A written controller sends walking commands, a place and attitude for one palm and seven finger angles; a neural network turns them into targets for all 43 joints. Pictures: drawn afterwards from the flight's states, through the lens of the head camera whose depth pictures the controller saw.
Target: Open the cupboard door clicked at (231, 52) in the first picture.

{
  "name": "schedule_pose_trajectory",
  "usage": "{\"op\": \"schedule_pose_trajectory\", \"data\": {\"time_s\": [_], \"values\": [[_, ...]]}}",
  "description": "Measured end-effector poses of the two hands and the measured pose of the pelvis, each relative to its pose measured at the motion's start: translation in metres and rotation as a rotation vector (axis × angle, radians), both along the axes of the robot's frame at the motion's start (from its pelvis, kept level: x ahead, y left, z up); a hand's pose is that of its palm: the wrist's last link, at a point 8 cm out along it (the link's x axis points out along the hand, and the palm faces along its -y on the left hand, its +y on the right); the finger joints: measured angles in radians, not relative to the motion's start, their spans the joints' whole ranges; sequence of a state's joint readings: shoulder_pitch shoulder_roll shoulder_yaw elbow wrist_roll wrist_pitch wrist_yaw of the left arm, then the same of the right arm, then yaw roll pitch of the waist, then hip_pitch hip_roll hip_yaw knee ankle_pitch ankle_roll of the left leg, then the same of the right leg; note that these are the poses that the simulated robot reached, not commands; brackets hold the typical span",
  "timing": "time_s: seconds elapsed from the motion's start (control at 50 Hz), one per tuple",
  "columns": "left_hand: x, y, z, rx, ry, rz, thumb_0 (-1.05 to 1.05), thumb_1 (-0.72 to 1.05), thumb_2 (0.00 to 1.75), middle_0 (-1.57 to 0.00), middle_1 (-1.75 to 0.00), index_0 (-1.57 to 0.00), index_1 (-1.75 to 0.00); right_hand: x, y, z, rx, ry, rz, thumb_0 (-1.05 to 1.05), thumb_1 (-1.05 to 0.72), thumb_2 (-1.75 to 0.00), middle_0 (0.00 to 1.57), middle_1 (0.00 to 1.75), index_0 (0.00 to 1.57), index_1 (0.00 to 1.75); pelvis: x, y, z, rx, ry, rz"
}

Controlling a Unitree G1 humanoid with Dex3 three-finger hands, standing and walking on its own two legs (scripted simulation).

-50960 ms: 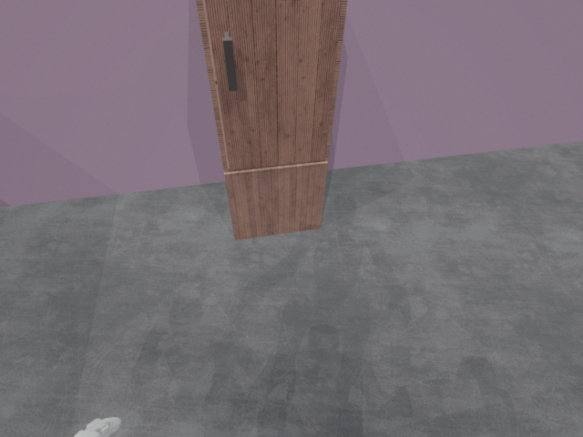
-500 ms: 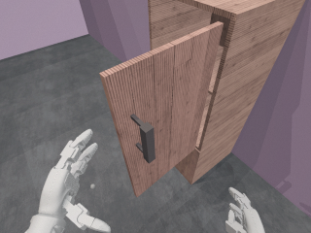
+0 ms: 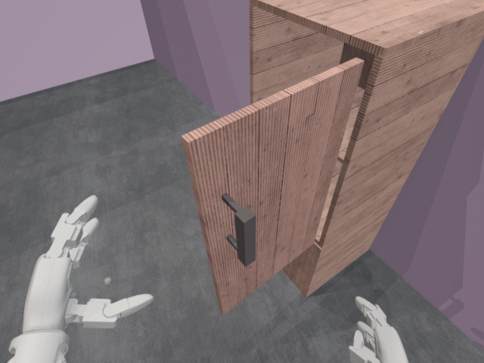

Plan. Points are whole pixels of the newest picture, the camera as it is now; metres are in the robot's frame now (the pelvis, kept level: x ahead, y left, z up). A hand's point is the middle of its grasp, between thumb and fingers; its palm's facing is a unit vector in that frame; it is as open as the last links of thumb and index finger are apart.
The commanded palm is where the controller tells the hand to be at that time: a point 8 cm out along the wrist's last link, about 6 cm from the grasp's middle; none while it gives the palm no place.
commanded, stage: draw the hand back to the body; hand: left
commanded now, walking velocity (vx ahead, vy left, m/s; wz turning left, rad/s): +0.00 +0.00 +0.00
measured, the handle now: (237, 230) +0.32 +0.05 +0.06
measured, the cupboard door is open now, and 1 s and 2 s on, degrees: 94 94 94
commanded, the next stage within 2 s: step back with the hand held close in 0.78 s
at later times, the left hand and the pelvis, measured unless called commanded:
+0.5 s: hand (52, 245) +0.20 +0.26 +0.17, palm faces +0.47 -0.79 -0.40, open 8.1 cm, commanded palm +0.15 +0.29 +0.18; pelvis +0.01 +0.00 +0.01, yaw -1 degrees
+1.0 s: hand (51, 245) +0.20 +0.26 +0.17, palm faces +0.45 -0.78 -0.42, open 7.4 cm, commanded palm +0.14 +0.29 +0.18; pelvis +0.00 -0.01 +0.01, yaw +0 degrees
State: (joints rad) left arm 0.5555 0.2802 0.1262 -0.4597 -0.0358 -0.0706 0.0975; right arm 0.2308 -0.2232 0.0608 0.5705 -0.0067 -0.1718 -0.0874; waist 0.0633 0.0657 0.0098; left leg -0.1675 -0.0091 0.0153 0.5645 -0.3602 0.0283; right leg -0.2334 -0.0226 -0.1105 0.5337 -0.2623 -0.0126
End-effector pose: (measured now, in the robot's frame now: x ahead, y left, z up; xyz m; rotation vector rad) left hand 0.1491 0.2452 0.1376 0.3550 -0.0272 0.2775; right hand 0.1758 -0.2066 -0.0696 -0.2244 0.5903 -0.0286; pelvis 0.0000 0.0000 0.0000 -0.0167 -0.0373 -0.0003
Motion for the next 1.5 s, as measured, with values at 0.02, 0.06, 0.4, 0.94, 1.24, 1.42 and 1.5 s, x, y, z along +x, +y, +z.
{"op": "schedule_pose_trajectory", "data": {"time_s": [0.02,0.06,0.4,0.94,1.24,1.42,1.5], "values": [[0.001,0.002,0.002,0.009,-0.002,0.007,0.00,-0.06,0.49,-0.17,-0.31,-0.17,-0.30,0.000,0.000,0.000,-0.001,0.007,-0.001,0.02,-0.90,-0.90,0.21,0.30,0.20,0.30,0.001,0.000,0.001,0.001,-0.003,-0.001],[0.002,0.008,0.007,0.032,-0.011,0.024,0.00,0.01,0.52,-0.17,-0.31,-0.17,-0.30,0.000,0.000,0.000,-0.002,0.019,-0.003,0.02,-0.90,-0.90,0.21,0.30,0.20,0.30,0.002,0.000,0.003,0.002,-0.010,-0.003],[0.008,0.045,0.043,0.126,-0.120,0.141,0.01,0.60,0.77,-0.20,-0.31,-0.20,-0.30,0.010,-0.012,0.004,-0.016,0.052,-0.029,0.02,-0.90,-0.90,0.21,0.30,0.20,0.30,0.008,-0.002,0.010,0.001,-0.042,-0.014],[0.003,0.044,0.048,0.126,-0.145,0.147,0.02,0.89,0.90,-0.21,-0.31,-0.21,-0.30,-0.002,-0.016,0.002,-0.002,0.074,-0.042,0.02,-0.90,-0.90,0.21,0.30,0.20,0.30,0.000,-0.006,0.012,0.001,-0.052,-0.015],[-0.005,0.045,0.042,0.240,-0.069,-0.007,0.02,0.89,0.90,-0.21,-0.31,-0.21,-0.30,-0.040,-0.034,-0.002,-0.066,0.158,-0.160,0.02,-0.91,-0.90,0.21,0.30,0.20,0.30,-0.029,0.009,0.005,0.008,0.046,-0.017],[-0.043,0.059,0.055,0.309,-0.173,0.063,0.02,0.89,0.90,-0.21,-0.31,-0.21,-0.30,-0.065,-0.021,-0.005,-0.056,0.127,-0.131,0.02,-0.91,-0.90,0.20,0.30,0.20,0.29,-0.054,0.008,-0.003,0.032,0.030,-0.003],[-0.060,0.054,0.049,0.285,-0.190,0.109,0.02,0.89,0.90,-0.21,-0.31,-0.21,-0.30,-0.073,-0.018,-0.010,-0.031,0.120,-0.094,0.02,-0.90,-0.90,0.21,0.30,0.20,0.30,-0.068,0.000,-0.007,0.023,0.032,0.002]]}}
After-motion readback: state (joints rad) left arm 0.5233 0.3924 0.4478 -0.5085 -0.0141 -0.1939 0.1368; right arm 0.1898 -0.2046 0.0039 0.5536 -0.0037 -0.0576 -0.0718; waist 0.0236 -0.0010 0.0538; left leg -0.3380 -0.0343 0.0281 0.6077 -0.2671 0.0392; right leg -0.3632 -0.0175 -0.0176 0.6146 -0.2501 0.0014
